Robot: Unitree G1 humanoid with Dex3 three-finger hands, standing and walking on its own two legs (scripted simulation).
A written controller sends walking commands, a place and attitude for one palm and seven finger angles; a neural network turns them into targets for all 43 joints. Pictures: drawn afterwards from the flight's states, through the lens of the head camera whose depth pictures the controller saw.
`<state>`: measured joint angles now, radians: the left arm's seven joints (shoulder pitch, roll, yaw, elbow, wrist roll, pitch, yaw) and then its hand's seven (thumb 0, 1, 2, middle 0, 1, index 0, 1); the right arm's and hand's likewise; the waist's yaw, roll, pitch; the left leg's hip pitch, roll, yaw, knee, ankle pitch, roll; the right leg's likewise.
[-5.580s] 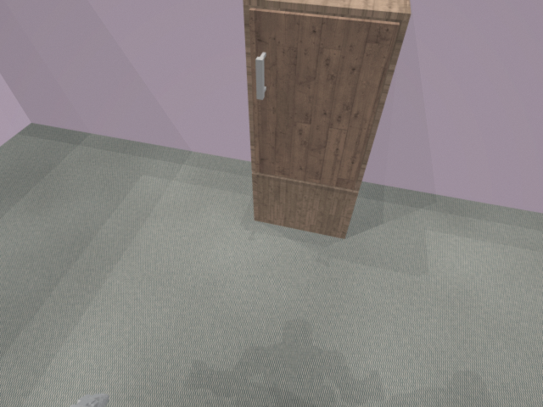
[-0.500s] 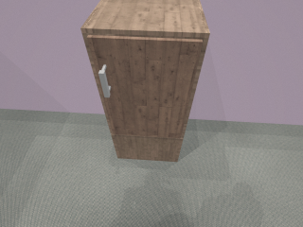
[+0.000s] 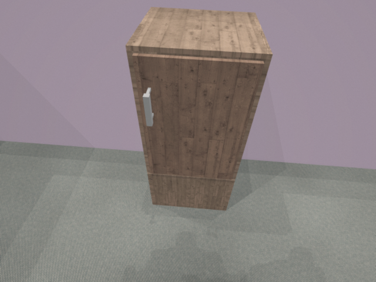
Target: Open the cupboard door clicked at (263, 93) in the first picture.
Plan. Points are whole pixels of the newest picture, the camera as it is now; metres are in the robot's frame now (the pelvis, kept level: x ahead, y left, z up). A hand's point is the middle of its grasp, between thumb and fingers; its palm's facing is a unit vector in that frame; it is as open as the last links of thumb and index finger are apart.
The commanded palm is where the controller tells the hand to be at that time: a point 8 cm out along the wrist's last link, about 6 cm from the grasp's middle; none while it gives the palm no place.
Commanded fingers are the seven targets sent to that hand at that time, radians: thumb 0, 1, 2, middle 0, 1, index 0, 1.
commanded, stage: shuffle to correct the standing spot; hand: left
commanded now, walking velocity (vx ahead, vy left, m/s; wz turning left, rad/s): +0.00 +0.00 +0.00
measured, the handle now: (149, 107) +0.66 +0.17 +0.00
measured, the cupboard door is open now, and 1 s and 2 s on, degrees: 0 0 0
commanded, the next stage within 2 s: come to a stop and stand still in 0.62 s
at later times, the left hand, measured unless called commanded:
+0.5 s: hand out of the picture -0.02 +0.16 -0.19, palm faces +0.02 -0.99 -0.13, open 7.4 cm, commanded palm none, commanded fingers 0.00 0.90 0.90 -0.20 -0.30 -0.20 -0.30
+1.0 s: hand out of the picture +0.14 +0.18 -0.20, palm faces +0.02 -0.99 -0.16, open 7.4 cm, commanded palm none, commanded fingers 0.00 0.90 0.90 -0.20 -0.30 -0.20 -0.30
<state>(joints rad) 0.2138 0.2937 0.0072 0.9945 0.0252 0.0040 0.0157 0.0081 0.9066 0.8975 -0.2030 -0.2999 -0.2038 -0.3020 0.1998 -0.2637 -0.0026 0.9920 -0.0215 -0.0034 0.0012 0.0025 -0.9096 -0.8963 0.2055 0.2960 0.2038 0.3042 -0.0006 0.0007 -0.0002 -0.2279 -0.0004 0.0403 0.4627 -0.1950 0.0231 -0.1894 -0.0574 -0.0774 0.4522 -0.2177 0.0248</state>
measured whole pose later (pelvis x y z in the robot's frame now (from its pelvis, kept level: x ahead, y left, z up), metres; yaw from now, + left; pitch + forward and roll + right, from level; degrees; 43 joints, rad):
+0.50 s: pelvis +0.05 +0.00 -0.01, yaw -2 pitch -1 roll +0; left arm 0.45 0.12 0.01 1.12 0.03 0.00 0.01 0.01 0.91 0.90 -0.20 -0.30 -0.20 -0.30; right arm 0.38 -0.14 -0.01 1.10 -0.01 -0.01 -0.01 0.00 -0.91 -0.90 0.20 0.30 0.20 0.30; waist 0.00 -0.02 0.01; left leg -0.24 0.00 0.07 0.60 -0.35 0.03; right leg -0.22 -0.06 -0.04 0.61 -0.37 0.00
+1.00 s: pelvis +0.16 +0.02 -0.02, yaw -2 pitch -1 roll +0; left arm 0.34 0.13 0.02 1.06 0.02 0.03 0.05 0.01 0.91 0.90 -0.20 -0.30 -0.20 -0.30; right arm 0.15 -0.17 -0.04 1.00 -0.01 -0.01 -0.03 0.01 -0.94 -0.90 0.20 0.30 0.20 0.30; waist 0.02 -0.04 0.08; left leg -0.38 0.06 0.15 0.61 -0.21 0.04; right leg -0.19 -0.06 -0.05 0.79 -0.54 0.03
